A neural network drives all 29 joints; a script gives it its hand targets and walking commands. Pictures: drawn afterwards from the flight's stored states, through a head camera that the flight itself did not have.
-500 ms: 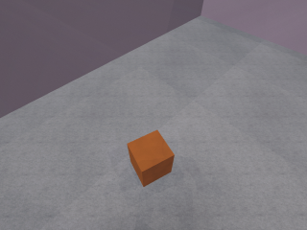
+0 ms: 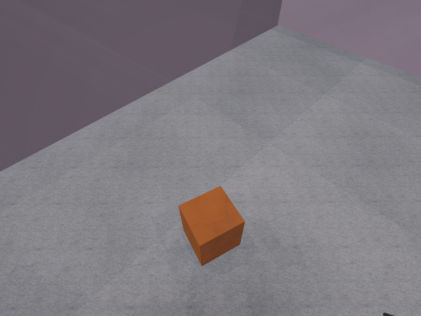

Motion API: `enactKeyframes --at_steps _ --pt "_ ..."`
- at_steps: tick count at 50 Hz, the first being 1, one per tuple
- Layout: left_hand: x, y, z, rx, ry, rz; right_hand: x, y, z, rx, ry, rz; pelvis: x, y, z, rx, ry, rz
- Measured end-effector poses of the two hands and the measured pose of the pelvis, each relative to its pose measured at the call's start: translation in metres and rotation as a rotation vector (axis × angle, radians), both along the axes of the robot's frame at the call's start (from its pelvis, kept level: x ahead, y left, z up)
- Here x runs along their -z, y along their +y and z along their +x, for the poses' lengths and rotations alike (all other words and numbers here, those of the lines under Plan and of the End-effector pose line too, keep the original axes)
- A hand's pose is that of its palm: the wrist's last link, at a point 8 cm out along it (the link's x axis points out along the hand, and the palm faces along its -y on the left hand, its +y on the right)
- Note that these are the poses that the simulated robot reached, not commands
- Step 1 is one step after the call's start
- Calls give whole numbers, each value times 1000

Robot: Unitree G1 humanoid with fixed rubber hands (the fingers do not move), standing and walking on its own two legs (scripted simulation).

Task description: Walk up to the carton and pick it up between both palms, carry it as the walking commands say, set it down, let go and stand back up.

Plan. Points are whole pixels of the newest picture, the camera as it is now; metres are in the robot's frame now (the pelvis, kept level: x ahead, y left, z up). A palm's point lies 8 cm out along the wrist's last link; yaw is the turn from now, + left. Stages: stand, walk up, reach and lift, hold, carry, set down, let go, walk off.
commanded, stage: walk up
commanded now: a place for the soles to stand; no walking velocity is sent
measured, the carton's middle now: (211, 226) +0.58 +0.02 -0.62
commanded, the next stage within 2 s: none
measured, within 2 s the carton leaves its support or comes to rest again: neither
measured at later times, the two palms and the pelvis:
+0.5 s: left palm out of the picture +0.11 +0.33 -0.08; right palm out of the picture +0.08 -0.36 -0.07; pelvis +0.01 -0.02 +0.00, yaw +2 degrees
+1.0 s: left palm out of the picture +0.13 +0.16 -0.06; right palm out of the picture +0.22 -0.51 -0.06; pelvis +0.09 -0.18 +0.02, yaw +14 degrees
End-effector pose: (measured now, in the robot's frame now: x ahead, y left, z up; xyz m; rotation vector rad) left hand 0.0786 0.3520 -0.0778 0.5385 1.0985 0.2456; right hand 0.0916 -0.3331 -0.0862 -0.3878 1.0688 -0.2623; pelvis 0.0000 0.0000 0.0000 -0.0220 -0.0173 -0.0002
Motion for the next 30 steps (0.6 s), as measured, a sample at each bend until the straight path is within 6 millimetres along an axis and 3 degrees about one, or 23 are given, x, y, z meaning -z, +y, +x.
enactKeyframes --at_steps 5,21,25,30 --pt "1 3 4 -3 -14 -13 -3 4 2 3 -4 -2 -1 5 2 -1 6 -5" --pt "2 -11 10 16 -7 -38 -9 -8 24 -8 -48 -9 -2 -6 6 -5 12 7" --pt "1 -27 35 50 -37 -81 -16 -31 -9 -2 22 -86 -4 -22 13 -34 21 5" --pt "7 -69 75 81 -105 -146 -27 -75 -61 34 177 -159 -2 -56 25 -48 35 17"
